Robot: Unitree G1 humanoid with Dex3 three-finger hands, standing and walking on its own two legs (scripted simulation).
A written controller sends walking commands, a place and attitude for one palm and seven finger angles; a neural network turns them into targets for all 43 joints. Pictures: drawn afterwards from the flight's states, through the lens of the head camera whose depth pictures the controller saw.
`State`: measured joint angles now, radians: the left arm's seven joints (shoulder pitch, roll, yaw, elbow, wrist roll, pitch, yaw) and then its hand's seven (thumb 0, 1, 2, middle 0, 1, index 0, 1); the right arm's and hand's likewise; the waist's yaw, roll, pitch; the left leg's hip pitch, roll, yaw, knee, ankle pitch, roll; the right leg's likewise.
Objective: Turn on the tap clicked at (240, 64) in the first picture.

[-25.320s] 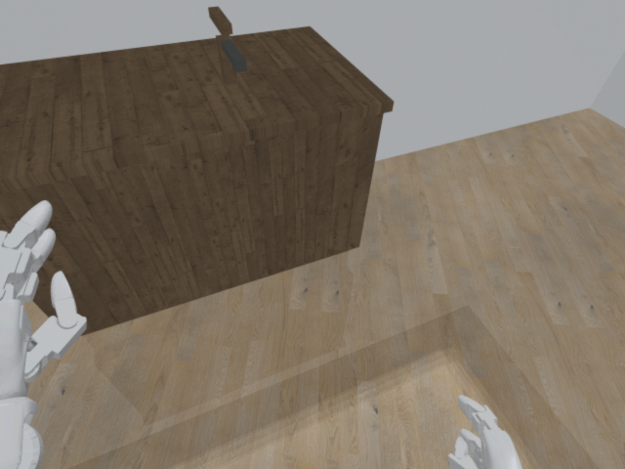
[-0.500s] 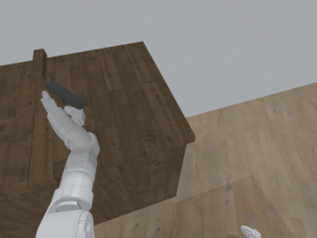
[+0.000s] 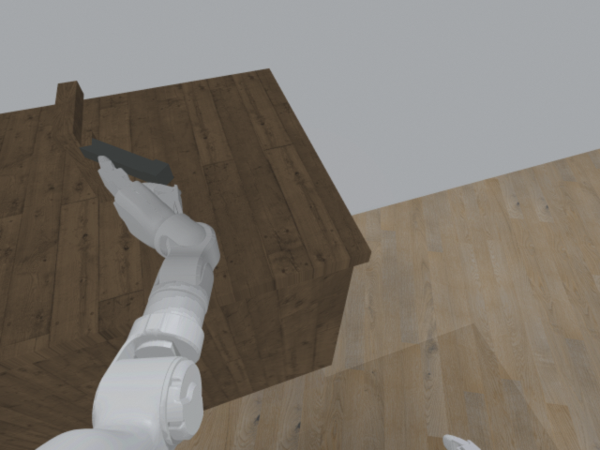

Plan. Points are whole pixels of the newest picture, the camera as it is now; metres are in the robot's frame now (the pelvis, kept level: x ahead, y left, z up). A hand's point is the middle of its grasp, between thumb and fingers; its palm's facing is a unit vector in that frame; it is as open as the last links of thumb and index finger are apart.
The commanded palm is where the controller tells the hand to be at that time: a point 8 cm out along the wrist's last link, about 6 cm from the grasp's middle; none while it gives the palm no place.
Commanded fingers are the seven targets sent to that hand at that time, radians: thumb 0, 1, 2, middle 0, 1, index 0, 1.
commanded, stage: push the lever round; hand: left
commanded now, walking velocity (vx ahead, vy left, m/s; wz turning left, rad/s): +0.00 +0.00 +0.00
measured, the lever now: (158, 174) +0.47 +0.21 +0.10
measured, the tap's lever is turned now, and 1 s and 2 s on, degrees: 45 76 76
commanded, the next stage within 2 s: lift the hand up off the lever in 0.88 s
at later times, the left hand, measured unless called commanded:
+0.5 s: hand (197, 173) +0.48 +0.16 +0.09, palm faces +0.82 -0.55 -0.15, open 7.9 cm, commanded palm +0.43 +0.18 +0.10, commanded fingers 0.00 0.90 0.90 -0.15 -0.15 -0.15 -0.15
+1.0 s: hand (199, 158) +0.51 +0.16 +0.10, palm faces +0.81 -0.56 -0.17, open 8.1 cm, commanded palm +0.46 +0.19 +0.10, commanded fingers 0.00 0.90 0.90 -0.15 -0.15 -0.15 -0.15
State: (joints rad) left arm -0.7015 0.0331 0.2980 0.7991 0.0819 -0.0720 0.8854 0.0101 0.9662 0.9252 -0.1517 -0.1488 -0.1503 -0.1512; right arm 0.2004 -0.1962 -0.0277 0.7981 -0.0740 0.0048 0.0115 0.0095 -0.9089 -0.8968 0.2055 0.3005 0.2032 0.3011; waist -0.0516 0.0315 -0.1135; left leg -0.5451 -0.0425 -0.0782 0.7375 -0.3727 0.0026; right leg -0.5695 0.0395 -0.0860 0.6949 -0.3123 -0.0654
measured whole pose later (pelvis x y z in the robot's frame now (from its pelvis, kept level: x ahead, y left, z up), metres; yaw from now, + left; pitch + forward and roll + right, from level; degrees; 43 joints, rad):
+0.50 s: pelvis +0.00 -0.01 -0.01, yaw +0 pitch +15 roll +0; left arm -0.92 0.08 0.43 1.03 0.15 -0.07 1.01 0.01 0.94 0.92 -0.15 -0.15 -0.09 -0.13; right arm 0.27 -0.21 -0.04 0.83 -0.11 -0.02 0.06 0.01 -0.91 -0.90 0.20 0.30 0.20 0.30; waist -0.11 0.03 -0.15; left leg -0.65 -0.03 -0.09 0.78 -0.39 -0.01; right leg -0.68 0.05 -0.10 0.74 -0.33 -0.08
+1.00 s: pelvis +0.00 -0.02 -0.01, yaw -1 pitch +17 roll +0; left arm -1.01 0.19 0.49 1.13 0.19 -0.07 0.98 0.02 0.90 0.90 -0.15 -0.15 -0.09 -0.13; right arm 0.31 -0.23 -0.04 0.80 -0.11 -0.03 0.07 0.01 -0.91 -0.90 0.20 0.30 0.20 0.30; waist -0.15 0.03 -0.16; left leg -0.69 -0.02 -0.08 0.77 -0.38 -0.02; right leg -0.72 0.07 -0.09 0.72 -0.31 -0.09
